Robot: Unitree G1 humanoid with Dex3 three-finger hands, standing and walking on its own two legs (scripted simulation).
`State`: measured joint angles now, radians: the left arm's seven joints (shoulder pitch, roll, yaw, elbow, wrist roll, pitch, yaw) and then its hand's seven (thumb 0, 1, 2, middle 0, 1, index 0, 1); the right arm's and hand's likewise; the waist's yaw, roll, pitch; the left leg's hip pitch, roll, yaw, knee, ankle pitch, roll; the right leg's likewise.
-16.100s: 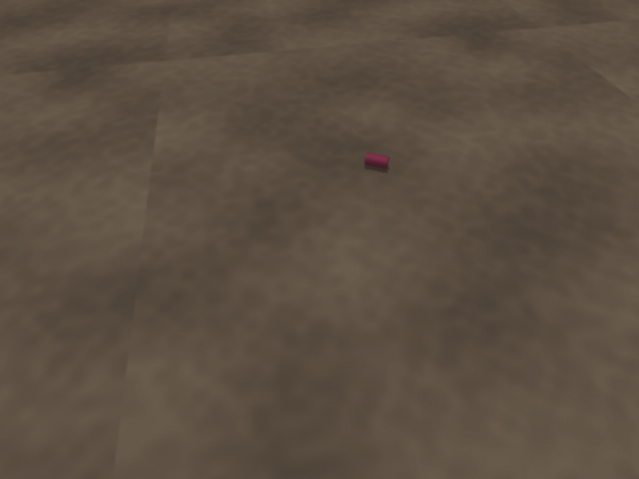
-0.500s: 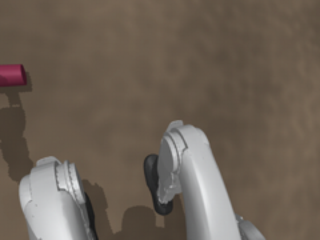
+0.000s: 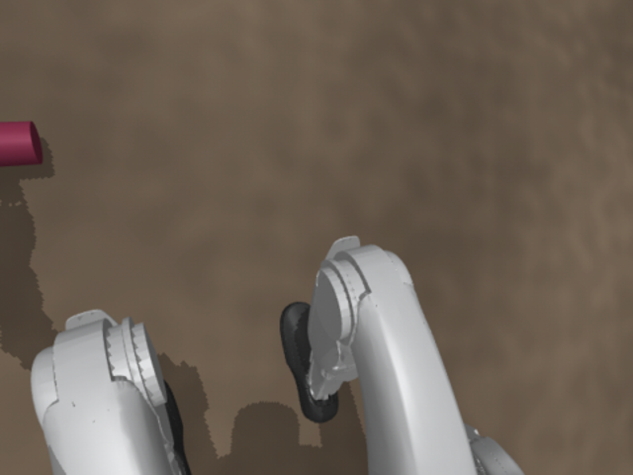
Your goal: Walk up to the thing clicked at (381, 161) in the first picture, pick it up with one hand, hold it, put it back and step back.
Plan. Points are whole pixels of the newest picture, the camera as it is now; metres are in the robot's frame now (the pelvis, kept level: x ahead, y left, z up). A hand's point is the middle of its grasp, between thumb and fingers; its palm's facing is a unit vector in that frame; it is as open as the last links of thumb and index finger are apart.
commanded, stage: rise first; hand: left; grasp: from above
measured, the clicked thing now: out of the picture +0.55 +0.28 -0.30
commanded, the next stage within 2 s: approach in 0.58 s
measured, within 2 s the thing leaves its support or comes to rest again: neither
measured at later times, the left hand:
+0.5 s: hand out of the picture +0.49 +0.33 -0.17, palm faces -0.48 -0.02 -0.88, open 11.7 cm
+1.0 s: hand out of the picture +0.53 +0.29 -0.16, palm faces -0.43 -0.01 -0.90, open 12.2 cm
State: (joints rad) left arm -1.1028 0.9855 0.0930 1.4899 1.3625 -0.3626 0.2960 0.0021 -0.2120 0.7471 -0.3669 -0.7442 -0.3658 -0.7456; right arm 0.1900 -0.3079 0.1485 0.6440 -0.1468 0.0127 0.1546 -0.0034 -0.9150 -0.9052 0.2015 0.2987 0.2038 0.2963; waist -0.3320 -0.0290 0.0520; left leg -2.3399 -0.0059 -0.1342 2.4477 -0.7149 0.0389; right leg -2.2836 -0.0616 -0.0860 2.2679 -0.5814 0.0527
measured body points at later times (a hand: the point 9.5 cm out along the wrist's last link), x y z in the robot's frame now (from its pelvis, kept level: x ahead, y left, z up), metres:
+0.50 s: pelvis +0.00 +0.00 +0.00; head +0.26 +0.10 +0.35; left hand +0.51 +0.33 -0.12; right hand +0.02 -0.27 -0.07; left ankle +0.07 +0.11 -0.29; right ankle +0.13 -0.14 -0.29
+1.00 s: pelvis +0.00 +0.00 +0.00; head +0.27 +0.10 +0.35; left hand +0.55 +0.28 -0.11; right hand +0.02 -0.27 -0.07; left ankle +0.06 +0.11 -0.29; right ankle +0.13 -0.14 -0.29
